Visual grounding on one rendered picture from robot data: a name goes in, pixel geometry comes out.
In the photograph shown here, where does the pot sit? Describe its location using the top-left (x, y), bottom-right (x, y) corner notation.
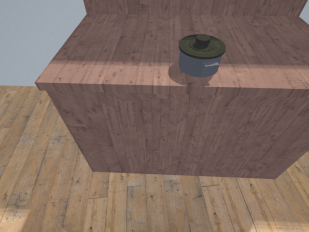
top-left (178, 50), bottom-right (222, 77)

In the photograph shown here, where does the table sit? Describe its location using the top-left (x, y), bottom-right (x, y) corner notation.
top-left (35, 0), bottom-right (309, 179)

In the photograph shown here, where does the knob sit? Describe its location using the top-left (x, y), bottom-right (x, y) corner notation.
top-left (196, 34), bottom-right (211, 45)

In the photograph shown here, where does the lid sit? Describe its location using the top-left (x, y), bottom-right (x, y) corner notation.
top-left (179, 34), bottom-right (226, 59)

